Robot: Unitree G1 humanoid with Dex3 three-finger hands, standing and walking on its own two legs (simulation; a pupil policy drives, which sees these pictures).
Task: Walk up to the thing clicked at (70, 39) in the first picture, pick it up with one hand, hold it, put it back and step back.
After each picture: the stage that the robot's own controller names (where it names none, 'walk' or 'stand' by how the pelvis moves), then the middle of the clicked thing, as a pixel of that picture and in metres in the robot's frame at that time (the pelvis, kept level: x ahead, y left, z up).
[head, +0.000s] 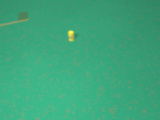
stand; (71, 36) +1.53 +0.18 -0.72
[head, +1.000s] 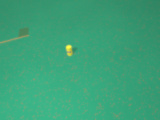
walk; (69, 50) +1.39 +0.33 -0.71
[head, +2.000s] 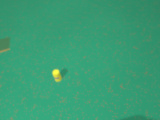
walk; (57, 75) +0.87 +0.38 -0.71
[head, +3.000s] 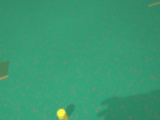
walk; (62, 115) +0.52 +0.27 -0.71
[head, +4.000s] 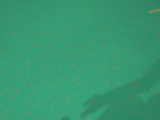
stand; out of the picture +0.37 +0.23 -0.70
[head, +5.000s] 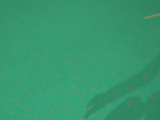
stand; out of the picture +0.34 +0.23 -0.72
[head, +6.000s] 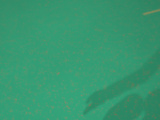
stand; out of the picture +0.35 +0.24 -0.72
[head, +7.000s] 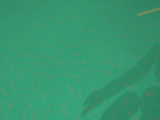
stand; out of the picture +0.32 +0.25 -0.72
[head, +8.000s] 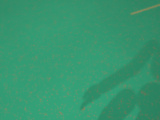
stand; out of the picture +0.30 +0.26 -0.72
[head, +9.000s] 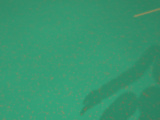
stand; out of the picture +0.32 +0.25 -0.73
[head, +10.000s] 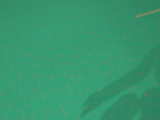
stand; out of the picture +0.33 +0.25 -0.73
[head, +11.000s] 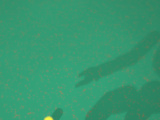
go down; out of the picture +0.35 +0.24 -0.70
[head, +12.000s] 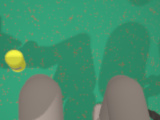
go down; (16, 61) +0.42 +0.28 -0.29
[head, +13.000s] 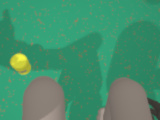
close in; (21, 64) +0.41 +0.28 -0.29
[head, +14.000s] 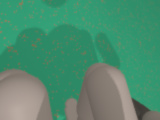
close in; out of the picture +0.38 +0.30 -0.21
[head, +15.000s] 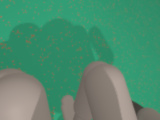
close; out of the picture +0.38 +0.31 -0.22
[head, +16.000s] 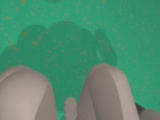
lift; out of the picture +0.34 +0.27 -0.21
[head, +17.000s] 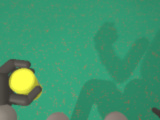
lift; (27, 86) +0.32 +0.19 +0.01
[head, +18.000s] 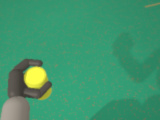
hold; (39, 84) +0.34 +0.17 +0.03
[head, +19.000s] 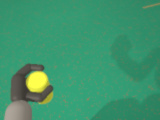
hold; (40, 88) +0.33 +0.17 +0.01
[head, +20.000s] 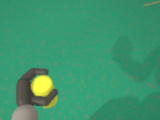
crouch; (45, 92) +0.32 +0.16 +0.00
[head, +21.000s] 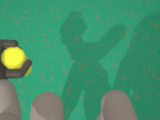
crouch; (18, 62) +0.40 +0.23 -0.09
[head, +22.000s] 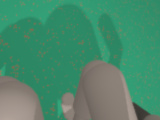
lower; out of the picture +0.39 +0.31 -0.22
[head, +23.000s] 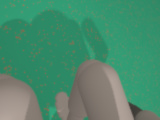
lower; out of the picture +0.40 +0.32 -0.22
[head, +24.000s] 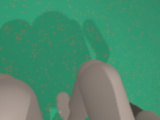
lower; out of the picture +0.40 +0.32 -0.22
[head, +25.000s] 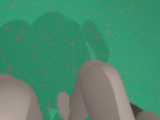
lower; out of the picture +0.39 +0.32 -0.22
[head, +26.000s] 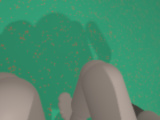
loosen; out of the picture +0.39 +0.31 -0.22
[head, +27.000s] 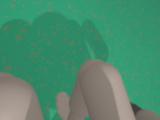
withdraw; out of the picture +0.38 +0.31 -0.22
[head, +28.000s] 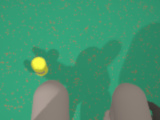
walk; (40, 67) +0.43 +0.24 -0.34
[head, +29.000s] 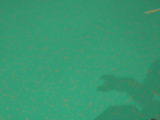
stand; out of the picture +0.35 +0.20 -0.66
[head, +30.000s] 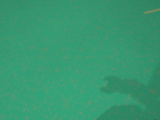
stand; out of the picture +0.37 +0.22 -0.66
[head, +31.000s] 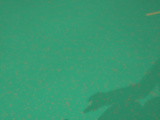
stand; out of the picture +0.37 +0.21 -0.69
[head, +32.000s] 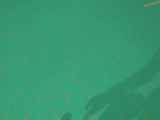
walk; out of the picture +0.39 +0.22 -0.72
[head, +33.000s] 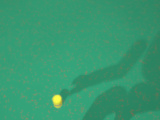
walk; (57, 101) +0.49 +0.18 -0.70
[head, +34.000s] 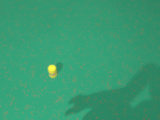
walk; (52, 71) +0.75 +0.25 -0.70
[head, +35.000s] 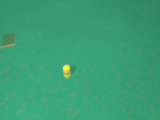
stand; (66, 71) +0.96 +0.21 -0.71
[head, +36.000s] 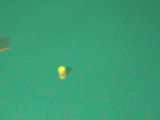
stand; (62, 72) +0.96 +0.24 -0.72
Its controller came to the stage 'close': yes
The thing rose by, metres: 0.72
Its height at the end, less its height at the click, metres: +0.00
